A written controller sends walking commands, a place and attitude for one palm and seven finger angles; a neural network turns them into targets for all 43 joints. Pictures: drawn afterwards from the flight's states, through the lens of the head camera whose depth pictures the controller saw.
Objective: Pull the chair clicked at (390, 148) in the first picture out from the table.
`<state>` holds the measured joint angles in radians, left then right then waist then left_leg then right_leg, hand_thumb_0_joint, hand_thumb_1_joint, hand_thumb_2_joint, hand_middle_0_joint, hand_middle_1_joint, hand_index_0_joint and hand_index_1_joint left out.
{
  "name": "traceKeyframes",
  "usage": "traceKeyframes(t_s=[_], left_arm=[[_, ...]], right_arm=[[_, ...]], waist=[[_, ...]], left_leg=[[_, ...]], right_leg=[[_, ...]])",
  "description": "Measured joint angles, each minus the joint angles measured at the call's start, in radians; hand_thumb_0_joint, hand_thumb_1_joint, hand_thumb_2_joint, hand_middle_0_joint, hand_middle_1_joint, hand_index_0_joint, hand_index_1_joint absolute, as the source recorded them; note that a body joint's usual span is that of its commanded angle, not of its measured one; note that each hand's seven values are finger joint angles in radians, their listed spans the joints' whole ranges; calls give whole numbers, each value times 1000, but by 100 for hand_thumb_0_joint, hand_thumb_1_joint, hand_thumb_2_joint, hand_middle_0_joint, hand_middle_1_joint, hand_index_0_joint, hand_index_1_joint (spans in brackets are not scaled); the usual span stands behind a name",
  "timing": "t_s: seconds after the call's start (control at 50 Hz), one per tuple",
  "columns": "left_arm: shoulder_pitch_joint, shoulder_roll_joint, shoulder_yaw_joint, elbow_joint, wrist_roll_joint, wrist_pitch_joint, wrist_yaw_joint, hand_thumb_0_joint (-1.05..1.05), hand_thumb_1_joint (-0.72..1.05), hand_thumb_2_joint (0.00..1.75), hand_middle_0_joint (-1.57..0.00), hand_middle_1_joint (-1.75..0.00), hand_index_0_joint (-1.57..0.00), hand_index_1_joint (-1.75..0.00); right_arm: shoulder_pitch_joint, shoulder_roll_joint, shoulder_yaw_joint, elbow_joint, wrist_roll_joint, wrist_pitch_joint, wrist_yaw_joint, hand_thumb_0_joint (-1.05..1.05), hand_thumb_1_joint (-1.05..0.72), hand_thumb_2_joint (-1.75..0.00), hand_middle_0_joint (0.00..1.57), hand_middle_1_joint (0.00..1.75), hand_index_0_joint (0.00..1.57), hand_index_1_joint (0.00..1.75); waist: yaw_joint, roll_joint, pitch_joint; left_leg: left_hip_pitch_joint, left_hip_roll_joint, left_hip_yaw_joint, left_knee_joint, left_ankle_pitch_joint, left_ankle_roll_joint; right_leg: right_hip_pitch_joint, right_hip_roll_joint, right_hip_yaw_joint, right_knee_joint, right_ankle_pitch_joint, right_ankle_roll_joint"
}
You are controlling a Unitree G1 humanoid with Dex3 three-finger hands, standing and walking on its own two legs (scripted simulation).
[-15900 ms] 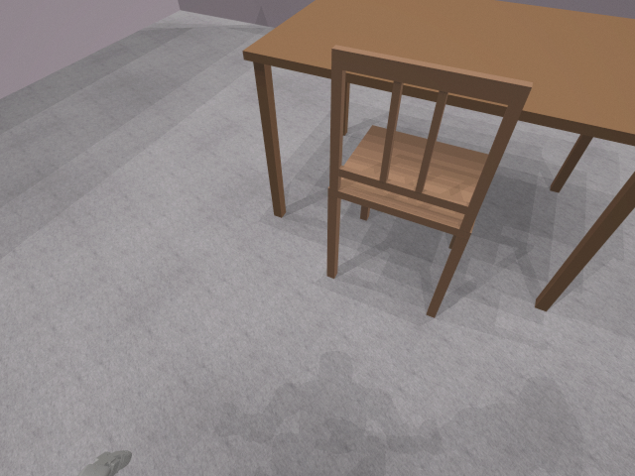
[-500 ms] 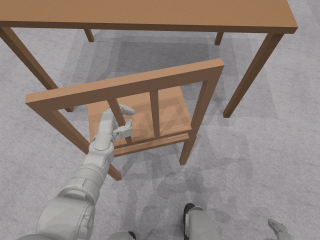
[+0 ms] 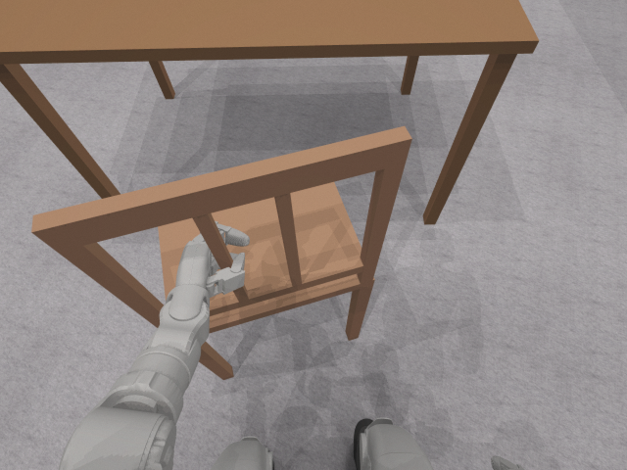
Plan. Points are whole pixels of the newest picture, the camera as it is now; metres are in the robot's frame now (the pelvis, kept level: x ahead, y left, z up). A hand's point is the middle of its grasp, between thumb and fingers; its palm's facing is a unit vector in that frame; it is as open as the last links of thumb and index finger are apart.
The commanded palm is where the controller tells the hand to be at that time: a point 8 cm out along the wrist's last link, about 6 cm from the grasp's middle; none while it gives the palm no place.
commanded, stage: step backward, pulling the chair out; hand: left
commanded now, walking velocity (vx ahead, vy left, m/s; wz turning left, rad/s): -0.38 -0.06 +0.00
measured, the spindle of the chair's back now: (225, 261) +0.40 +0.14 -0.06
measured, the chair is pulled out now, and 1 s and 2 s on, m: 0.29 0.45 0.58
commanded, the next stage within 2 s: stop walking, hand still on the chair in 1.20 s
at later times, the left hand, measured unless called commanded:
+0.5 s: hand (235, 329) +0.29 +0.11 -0.05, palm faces +0.07 -0.98 -0.20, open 5.2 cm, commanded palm +0.28 +0.17 -0.05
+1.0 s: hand (224, 394) +0.21 +0.12 -0.05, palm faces +0.03 -0.98 -0.19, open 5.2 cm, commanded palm +0.19 +0.17 -0.04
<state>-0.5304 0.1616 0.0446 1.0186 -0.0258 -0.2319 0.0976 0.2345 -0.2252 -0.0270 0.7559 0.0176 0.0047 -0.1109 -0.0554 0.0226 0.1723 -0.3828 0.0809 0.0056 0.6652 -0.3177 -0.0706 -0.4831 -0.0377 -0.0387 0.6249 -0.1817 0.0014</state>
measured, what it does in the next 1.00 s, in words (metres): walks backwards: left foot, then right foot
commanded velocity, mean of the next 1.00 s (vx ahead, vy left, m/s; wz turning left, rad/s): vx -0.38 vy -0.02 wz -0.03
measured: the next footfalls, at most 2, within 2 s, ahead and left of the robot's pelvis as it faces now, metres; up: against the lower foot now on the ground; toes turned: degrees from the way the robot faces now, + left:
left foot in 0.58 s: -0.16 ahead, +0.11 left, +0.00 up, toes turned +0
right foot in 0.74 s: -0.02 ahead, -0.13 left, +0.00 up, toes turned -1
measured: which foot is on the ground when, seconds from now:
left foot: down 0.00-0.38, up 0.40-0.56, down 0.58-1.00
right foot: down 0.00-0.62, up 0.64-0.72, down 0.74-1.00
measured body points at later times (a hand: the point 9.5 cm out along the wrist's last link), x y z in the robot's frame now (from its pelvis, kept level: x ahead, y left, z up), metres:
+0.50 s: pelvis -0.09 -0.02 +0.00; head +0.00 -0.04 +0.44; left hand +0.28 +0.17 -0.03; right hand +0.00 -0.29 -0.14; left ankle -0.08 +0.13 -0.69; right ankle +0.04 -0.12 -0.72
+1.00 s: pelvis -0.18 -0.01 +0.00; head -0.09 -0.02 +0.44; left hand +0.20 +0.17 -0.03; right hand -0.09 -0.29 -0.13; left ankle -0.15 +0.13 -0.72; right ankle -0.06 -0.13 -0.72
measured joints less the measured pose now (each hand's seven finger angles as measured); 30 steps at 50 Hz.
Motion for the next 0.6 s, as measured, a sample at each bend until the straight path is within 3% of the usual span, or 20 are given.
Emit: traceKeyframes(t_s=[0.06,0.12,0.16,0.2,0.28,0.34,0.38,0.46,0.5,0.56,0.6], left_arm=[[-20,10,14,23,-2,-16,2,0,69,79,-31,-121,-49,-145],[-39,9,28,49,-4,-18,10,1,69,79,-31,-121,-49,-145],[-51,11,28,56,-3,-11,16,1,69,79,-30,-121,-49,-145],[-46,18,21,50,-6,-2,19,1,70,78,-29,-121,-49,-145],[-12,21,14,19,-11,5,7,1,70,77,-28,-121,-49,-145],[-4,28,14,18,-2,-1,-4,0,69,78,-29,-121,-49,-145],[-8,33,19,26,-4,-5,-6,0,69,79,-30,-121,-49,-145],[-19,21,42,56,-15,-13,9,1,69,79,-31,-119,-49,-145],[-30,8,49,69,-14,-4,16,2,69,79,-30,-119,-49,-145],[-37,-4,39,73,-11,9,16,2,70,78,-28,-120,-49,-145],[-46,-3,17,65,-7,18,12,1,70,77,-27,-121,-49,-145]], right_arm=[[-21,-9,-8,19,8,-4,4,1,-90,-89,21,30,20,30],[-40,-33,-15,31,16,-14,-2,1,-90,-89,21,30,20,30],[-51,-45,-14,36,16,-21,-9,1,-90,-89,21,30,20,30],[-50,-48,-12,23,14,-22,-13,1,-90,-89,21,30,20,30],[-20,-36,-14,-23,7,-16,-11,1,-90,-89,21,30,20,30],[-8,-12,-5,-17,5,-16,1,0,-90,-89,21,30,20,30],[-15,-2,0,-7,8,-16,6,0,-90,-89,21,30,20,30],[-45,-9,-3,28,18,-25,9,1,-90,-89,21,30,20,30],[-51,-22,2,38,17,-31,8,1,-90,-89,21,30,20,30],[-46,-43,11,41,17,-40,0,1,-90,-89,21,30,20,30],[-43,-49,10,37,19,-44,-8,1,-90,-89,21,30,20,30]], waist=[[-8,10,17],[-29,11,10],[-37,-4,10],[-34,-24,9],[-23,-15,10],[0,-14,18],[3,-6,21],[-10,-7,12],[-15,-12,6],[-20,-13,-17],[-23,-25,-23]], left_leg=[[-17,11,-12,-1,17,-6],[-32,-19,-24,51,-98,14],[-20,-38,-22,8,-44,21],[-9,-44,-4,-39,69,24],[-10,-22,-4,-42,60,18],[-12,-3,-14,-21,57,0],[-25,7,-24,-12,60,-5],[-79,-44,-43,150,-140,18],[-66,-69,-37,185,-175,21],[22,-72,-11,54,-157,27],[61,-76,6,-62,-28,39]], right_leg=[[-6,11,-13,-22,32,-14],[-25,2,-20,-40,62,-15],[-32,-9,-14,-55,85,-10],[-36,-15,2,-67,98,-1],[-33,9,10,4,-45,7],[15,27,7,-30,66,-8],[7,37,-3,-22,56,-26],[-16,18,-3,-47,77,-35],[-21,2,-1,-72,103,-31],[-38,-12,-4,-102,136,-19],[-55,-26,-6,-108,152,-9]])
